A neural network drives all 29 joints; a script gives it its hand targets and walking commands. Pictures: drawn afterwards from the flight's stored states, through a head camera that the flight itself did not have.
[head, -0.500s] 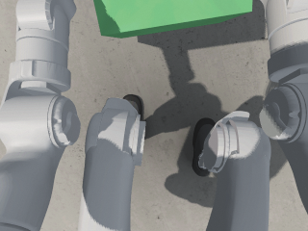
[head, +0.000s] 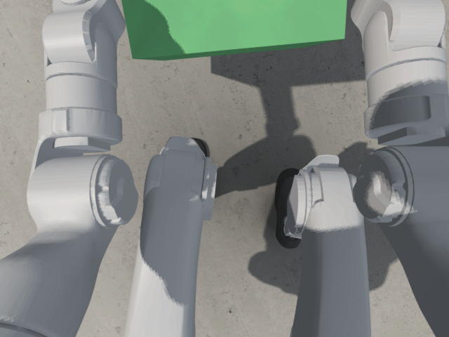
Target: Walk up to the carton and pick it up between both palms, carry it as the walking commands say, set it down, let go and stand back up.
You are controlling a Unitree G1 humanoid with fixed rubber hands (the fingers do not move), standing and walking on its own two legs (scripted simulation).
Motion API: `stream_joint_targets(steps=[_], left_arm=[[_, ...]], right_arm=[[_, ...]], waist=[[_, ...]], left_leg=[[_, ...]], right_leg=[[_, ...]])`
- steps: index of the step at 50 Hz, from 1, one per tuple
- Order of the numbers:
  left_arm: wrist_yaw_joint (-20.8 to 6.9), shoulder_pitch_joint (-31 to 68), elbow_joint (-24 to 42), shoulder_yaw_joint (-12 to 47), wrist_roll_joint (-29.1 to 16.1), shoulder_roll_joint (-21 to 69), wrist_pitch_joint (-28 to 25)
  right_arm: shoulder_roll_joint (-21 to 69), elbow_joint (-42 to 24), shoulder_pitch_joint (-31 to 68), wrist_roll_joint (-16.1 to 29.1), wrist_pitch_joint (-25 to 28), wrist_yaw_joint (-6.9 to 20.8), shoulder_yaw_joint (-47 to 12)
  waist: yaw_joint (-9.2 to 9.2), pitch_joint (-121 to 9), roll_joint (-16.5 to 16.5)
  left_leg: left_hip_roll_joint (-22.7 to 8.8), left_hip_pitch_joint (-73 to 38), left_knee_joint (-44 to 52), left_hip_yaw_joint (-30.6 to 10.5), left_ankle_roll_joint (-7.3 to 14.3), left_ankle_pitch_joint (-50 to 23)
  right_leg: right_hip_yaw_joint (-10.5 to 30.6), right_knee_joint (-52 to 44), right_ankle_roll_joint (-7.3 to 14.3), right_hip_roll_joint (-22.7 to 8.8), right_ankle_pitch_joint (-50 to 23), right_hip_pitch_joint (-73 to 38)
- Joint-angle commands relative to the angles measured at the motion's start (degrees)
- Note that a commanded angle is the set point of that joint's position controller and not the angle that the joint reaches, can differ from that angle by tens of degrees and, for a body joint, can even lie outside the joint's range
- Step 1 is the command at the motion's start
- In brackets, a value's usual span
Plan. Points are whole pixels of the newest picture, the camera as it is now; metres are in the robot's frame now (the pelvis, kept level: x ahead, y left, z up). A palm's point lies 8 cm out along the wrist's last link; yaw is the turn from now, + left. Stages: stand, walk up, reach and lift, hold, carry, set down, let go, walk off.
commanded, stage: reach and lift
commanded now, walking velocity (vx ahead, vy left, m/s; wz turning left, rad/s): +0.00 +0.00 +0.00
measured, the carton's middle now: out of the picture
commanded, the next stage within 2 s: none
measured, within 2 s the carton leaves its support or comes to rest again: neither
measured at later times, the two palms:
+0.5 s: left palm out of the picture +0.51 +0.24 -0.06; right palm out of the picture +0.57 -0.09 -0.06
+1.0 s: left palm out of the picture +0.50 +0.23 +0.01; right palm out of the picture +0.55 -0.09 +0.01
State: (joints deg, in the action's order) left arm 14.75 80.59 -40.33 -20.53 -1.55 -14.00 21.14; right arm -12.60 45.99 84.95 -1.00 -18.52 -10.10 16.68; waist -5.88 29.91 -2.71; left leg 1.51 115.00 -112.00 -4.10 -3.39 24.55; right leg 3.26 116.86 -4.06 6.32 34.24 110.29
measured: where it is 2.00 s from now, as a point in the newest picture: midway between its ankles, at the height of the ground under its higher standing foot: (238, 207)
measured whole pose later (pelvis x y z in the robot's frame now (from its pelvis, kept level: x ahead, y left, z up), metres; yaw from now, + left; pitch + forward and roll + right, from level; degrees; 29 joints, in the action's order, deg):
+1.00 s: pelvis -0.02 +0.00 +0.09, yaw +1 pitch +21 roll -1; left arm 16.0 75.9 -31.9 -23.8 2.6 -7.9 26.4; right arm -11.3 41.4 80.4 -4.4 -23.4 -6.5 20.9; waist -5.4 29.8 -1.7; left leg 3.0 95.1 -93.2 -4.9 -3.6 19.4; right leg 4.4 97.8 -3.8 6.6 27.9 91.4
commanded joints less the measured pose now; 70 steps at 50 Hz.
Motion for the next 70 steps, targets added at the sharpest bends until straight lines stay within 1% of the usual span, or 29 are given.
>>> stream_joint_targets(steps=[1, 3, 8, 10, 11, 16, 18, 19, 24, 27, 29, 30, 31, 33, 35, 38, 40, 43, 44, 47, 52, 53, 55, 56, 59, 60, 63, 66, 70], left_arm=[[-28.41, 43.7, 10.25, 29.64, -8.27, 47.87, -1.49], [-28.61, 38.82, 2.78, 25.53, -5.85, 51.57, -0.14], [-28.43, 46.09, 11.76, 30.51, -9.33, 53.32, 0.66], [-28.93, 40.81, 5.04, 27.21, -5.69, 52.99, 1.24], [-28.99, 42.64, 8.72, 29.46, -7.41, 55.73, 0.66], [-28.53, 46.58, 12.47, 33.55, -8.99, 55.0, 1.33], [-28.43, 46.81, 12.37, 32.99, -9.68, 58.31, 1.96], [-28.54, 44.52, 10.31, 31.64, -7.42, 55.26, 1.74], [-29.27, 41.74, 10.34, 33.67, -8.88, 58.31, 2.85], [-29.09, 41.34, 16.19, 34.03, -9.07, 57.74, 2.65], [-29.84, 43.46, 13.16, 34.07, -8.81, 58.89, 2.62], [-29.83, 37.87, 6.02, 31.7, -7.02, 59.81, 3.34], [-30.01, 36.3, 7.01, 31.44, -6.77, 60.73, 3.45], [-30.2, 38.76, 10.88, 31.87, -6.78, 57.63, 2.64], [-29.94, 38.87, 16.07, 35.27, -8.64, 59.32, 3.25], [-30.17, 39.19, 12.52, 34.68, -9.02, 60.45, 3.71], [-30.22, 45.68, 16.27, 37.15, -10.82, 59.72, 3.67], [-29.64, 38.6, 13.28, 36.46, -9.02, 61.17, 4.18], [-29.47, 38.51, 15.23, 36.79, -8.9, 62.61, 4.41], [-29.95, 38.81, 10.94, 35.63, -8.21, 60.75, 4.7], [-30.82, 37.19, 10.39, 32.24, -6.68, 62.73, 4.57], [-30.88, 36.46, 7.31, 31.53, -5.49, 63.7, 4.98], [-30.12, 38.46, 17.96, 37.43, -9.3, 64.7, 4.69], [-30.76, 39.32, 13.51, 35.66, -8.12, 61.96, 4.57], [-31.14, 37.09, 10.39, 33.95, -7.19, 61.63, 4.44], [-31.35, 32.72, 9.11, 35.09, -6.68, 64.92, 4.88], [-31.14, 36.1, 13.58, 35.28, -7.65, 64.8, 4.23], [-30.42, 40.11, 22.56, 41.16, -10.55, 63.21, 4.36], [-31.17, 27.16, 7.12, 33.59, -4.47, 62.65, 5.28]], right_arm=[[57.71, -3.69, 31.18, 8.11, -1.32, 20.54, -23.66], [54.06, -1.14, 34.32, 6.06, -1.65, 21.59, -21.34], [55.26, -7.47, 37.41, 7.85, -1.92, 22.52, -24.14], [56.49, -0.69, 31.66, 5.65, -2.32, 22.81, -20.79], [56.46, -2.3, 30.61, 5.75, -2.14, 23.34, -21.62], [55.19, -10.83, 39.07, 8.95, -1.75, 24.26, -26.24], [56.49, -6.73, 35.86, 6.79, -2.81, 24.43, -23.85], [57.56, -1.15, 31.61, 6.76, -3.47, 24.69, -22.63], [56.89, -6.47, 33.1, 7.2, -3.1, 24.75, -23.22], [61.34, -11.82, 33.49, 9.85, -4.21, 24.78, -27.94], [60.6, -6.68, 30.91, 6.03, -3.9, 24.79, -25.02], [61.28, -4.96, 30.48, 6.62, -3.69, 24.91, -24.69], [59.97, -7.61, 31.91, 6.71, -3.53, 25.05, -24.74], [62.38, -6.13, 31.04, 7.45, -4.23, 25.22, -26.87], [62.0, -13.57, 32.85, 9.76, -3.92, 25.07, -30.28], [62.28, -8.96, 31.23, 8.34, -4.36, 24.44, -27.17], [60.96, -8.7, 31.89, 7.18, -4.81, 24.44, -25.45], [62.06, -9.49, 32.44, 8.62, -4.13, 25.4, -26.99], [61.31, -13.21, 33.09, 8.73, -3.81, 25.14, -26.77], [62.57, -3.85, 27.28, 5.72, -5.34, 25.43, -24.3], [64.41, -7.78, 31.65, 7.79, -4.71, 26.09, -26.94], [62.23, -2.73, 28.13, 5.29, -4.94, 26.46, -22.3], [62.55, -12.58, 31.34, 9.42, -3.82, 26.43, -28.17], [63.29, -6.73, 29.17, 7.47, -4.6, 26.54, -26.14], [65.61, -5.81, 28.33, 6.0, -4.77, 26.24, -26.36], [63.65, -6.59, 26.31, 6.06, -4.65, 26.38, -25.87], [66.6, -8.43, 29.38, 7.94, -4.47, 26.62, -28.25], [67.29, -13.29, 25.96, 8.81, -5.34, 25.49, -30.42], [67.08, -4.55, 21.15, 5.69, -5.37, 25.93, -26.63]], waist=[[-3.9, -116.46, 0.27], [-3.93, -107.89, 0.5], [-1.33, -125.5, 0.03], [-2.43, -115.3, 1.37], [-0.27, -120.09, 1.58], [-1.53, -129.33, 3.05], [0.04, -126.1, 2.53], [-1.89, -119.22, 3.58], [0.32, -126.74, 3.22], [-2.47, -137.29, 0.97], [0.09, -129.64, 0.23], [-2.77, -124.2, 2.22], [-1.42, -127.09, 0.77], [-3.79, -127.6, -1.76], [-2.88, -141.33, 0.3], [-1.97, -132.8, 0.45], [1.97, -132.44, 1.89], [-1.12, -133.78, 1.82], [-0.74, -138.66, 5.28], [0.88, -126.18, 1.89], [-4.08, -129.92, 0.91], [0.19, -125.1, 2.18], [-0.9, -141.2, 2.64], [0.79, -133.75, 2.16], [-0.82, -129.76, -1.64], [-0.15, -129.34, 1.67], [-2.38, -134.86, 0.96], [-0.72, -145.11, 1.54], [-2.25, -123.06, -0.55]], left_leg=[[2.9, -42.73, 8.56, 13.17, 2.54, -11.24], [2.99, -39.61, 11.01, 12.64, 2.25, -6.36], [2.97, -55.26, 12.68, 10.87, 1.86, -12.24], [2.74, -46.74, 14.03, 11.96, 1.84, -8.01], [2.62, -49.99, 13.88, 11.57, 1.45, -11.03], [3.52, -56.79, 13.96, 11.6, 1.33, -11.94], [3.44, -56.75, 17.2, 10.7, 1.14, -9.41], [3.23, -51.72, 17.02, 11.41, 1.25, -7.58], [3.7, -55.44, 17.2, 11.21, 1.05, -10.75], [4.17, -62.11, 18.5, 11.66, 1.65, -15.21], [4.36, -53.09, 19.09, 11.47, 1.42, -10.84], [4.07, -53.08, 20.05, 11.91, 1.63, -8.26], [4.13, -54.26, 20.37, 11.24, 1.71, -8.99], [4.86, -52.0, 19.7, 12.4, 2.04, -12.37], [4.78, -63.26, 20.71, 11.02, 1.78, -17.94], [4.44, -59.03, 22.82, 10.67, 2.36, -10.79], [4.46, -59.29, 23.25, 10.62, 1.68, -8.94], [4.08, -64.68, 25.76, 9.34, 1.81, -9.72], [4.45, -68.08, 24.87, 10.55, 1.18, -10.99], [3.83, -60.83, 26.74, 10.1, 1.33, -4.3], [4.62, -61.77, 28.79, 11.12, 2.17, -6.65], [4.16, -59.99, 29.86, 9.88, 1.72, -5.24], [4.43, -72.47, 29.57, 8.75, 1.03, -14.1], [4.59, -65.35, 28.9, 9.58, 1.18, -8.87], [4.68, -60.81, 31.01, 9.74, 2.16, -5.07], [4.35, -62.61, 31.42, 9.82, 1.64, -6.7], [4.93, -66.24, 31.78, 9.67, 1.49, -10.4], [5.0, -72.93, 33.07, 9.38, 1.63, -16.43], [4.18, -62.83, 36.11, 8.92, 2.73, -3.83]], right_leg=[[-7.69, -14.61, 4.0, 3.18, -9.77, -23.16], [-8.85, -16.55, 4.14, 2.73, -3.88, -17.02], [-10.96, -17.68, 4.04, 3.0, -9.2, -21.86], [-9.63, -19.37, 3.87, 2.37, -5.61, -18.62], [-9.99, -19.6, 4.31, 3.0, -7.95, -20.36], [-10.04, -19.42, 3.98, 2.78, -9.58, -23.09], [-10.68, -21.53, 4.35, 3.09, -8.04, -22.07], [-9.49, -21.51, 4.49, 2.62, -6.47, -19.52], [-9.26, -23.62, 4.4, 2.85, -9.35, -25.26], [-9.08, -23.93, 3.44, 3.26, -13.57, -32.26], [-8.75, -25.28, 4.26, 3.1, -10.52, -30.9], [-8.83, -25.29, 4.06, 2.88, -7.41, -26.17], [-9.01, -25.96, 3.95, 3.24, -7.97, -28.11], [-8.06, -26.12, 2.99, 3.18, -10.65, -30.35], [-8.8, -25.78, 3.11, 3.52, -15.84, -35.83], [-8.05, -28.57, 3.32, 2.63, -10.46, -34.32], [-8.4, -29.55, 3.85, 2.9, -9.25, -34.17], [-8.69, -29.6, 3.22, 2.94, -10.42, -32.89], [-8.46, -29.86, 4.12, 3.3, -11.1, -36.41], [-7.68, -32.63, 4.2, 2.69, -5.74, -33.31], [-7.05, -34.09, 3.57, 2.54, -7.17, -38.44], [-8.24, -34.69, 4.19, 2.71, -5.99, -34.82], [-8.8, -33.6, 3.65, 3.41, -14.95, -40.39], [-8.01, -34.4, 3.66, 3.07, -10.91, -37.64], [-7.14, -36.48, 3.35, 2.95, -7.37, -41.28], [-6.65, -36.95, 3.79, 2.47, -8.53, -41.74], [-6.57, -37.13, 3.55, 2.92, -11.77, -44.58], [-6.58, -37.33, 2.77, 2.97, -18.24, -52.35], [-5.21, -40.65, 3.49, 2.13, -6.16, -45.27]])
